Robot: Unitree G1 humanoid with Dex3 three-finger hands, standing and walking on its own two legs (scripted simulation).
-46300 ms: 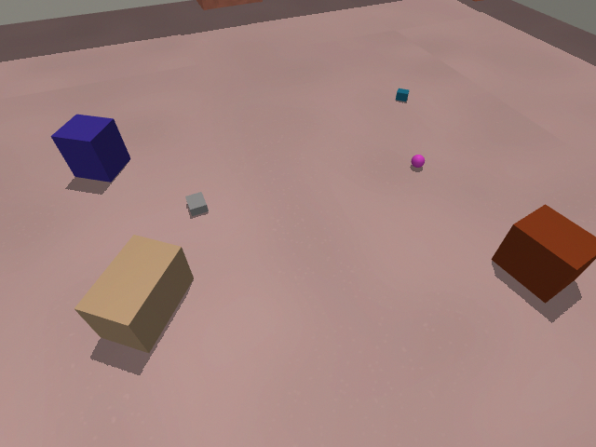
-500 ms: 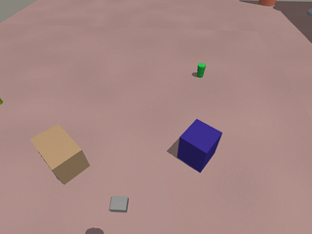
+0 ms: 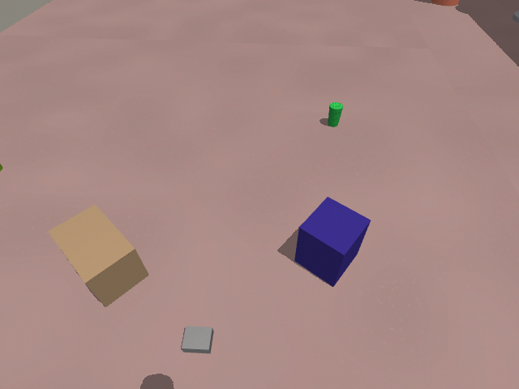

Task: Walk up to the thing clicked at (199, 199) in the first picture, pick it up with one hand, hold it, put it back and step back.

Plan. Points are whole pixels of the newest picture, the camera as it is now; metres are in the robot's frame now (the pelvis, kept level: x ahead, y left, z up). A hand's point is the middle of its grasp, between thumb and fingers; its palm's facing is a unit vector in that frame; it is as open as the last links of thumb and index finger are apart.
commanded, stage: stand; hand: left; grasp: from above
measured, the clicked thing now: (198, 339) +0.46 +0.27 -0.76
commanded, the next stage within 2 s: rise first in 0.62 s
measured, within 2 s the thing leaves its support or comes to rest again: neither
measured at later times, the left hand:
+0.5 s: hand out of the picture +0.06 +0.26 -0.16, palm faces -0.03 -0.94 -0.35, open 7.4 cm
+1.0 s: hand out of the picture +0.16 +0.25 -0.17, palm faces -0.04 -0.94 -0.35, open 9.6 cm
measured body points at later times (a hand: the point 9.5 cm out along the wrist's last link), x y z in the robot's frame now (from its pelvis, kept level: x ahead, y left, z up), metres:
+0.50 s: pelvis +0.00 +0.00 +0.00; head +0.01 +0.00 +0.45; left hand +0.07 +0.30 -0.13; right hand +0.07 -0.30 -0.13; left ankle +0.00 +0.14 -0.75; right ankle +0.00 -0.12 -0.75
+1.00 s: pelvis -0.02 +0.00 -0.02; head +0.03 +0.01 +0.42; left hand +0.16 +0.30 -0.14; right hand +0.08 -0.26 -0.14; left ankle +0.00 +0.14 -0.75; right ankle +0.00 -0.12 -0.75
